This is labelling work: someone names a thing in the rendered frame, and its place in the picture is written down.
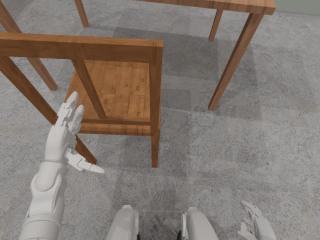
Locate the left robot hand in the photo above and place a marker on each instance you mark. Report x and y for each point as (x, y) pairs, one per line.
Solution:
(62, 135)

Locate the robot thigh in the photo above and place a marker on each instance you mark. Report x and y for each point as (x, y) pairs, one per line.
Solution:
(195, 226)
(125, 225)

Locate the chair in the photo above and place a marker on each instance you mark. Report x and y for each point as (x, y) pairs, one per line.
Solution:
(118, 81)

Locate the table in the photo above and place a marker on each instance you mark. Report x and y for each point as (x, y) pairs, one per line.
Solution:
(256, 8)

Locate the right robot thigh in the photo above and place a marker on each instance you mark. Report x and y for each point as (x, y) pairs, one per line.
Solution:
(195, 226)

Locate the robot left forearm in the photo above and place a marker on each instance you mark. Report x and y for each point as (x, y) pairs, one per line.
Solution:
(44, 216)

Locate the right robot hand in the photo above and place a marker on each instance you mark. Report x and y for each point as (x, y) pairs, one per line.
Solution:
(260, 229)

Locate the left robot thigh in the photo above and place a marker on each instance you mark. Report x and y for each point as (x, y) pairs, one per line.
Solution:
(125, 225)

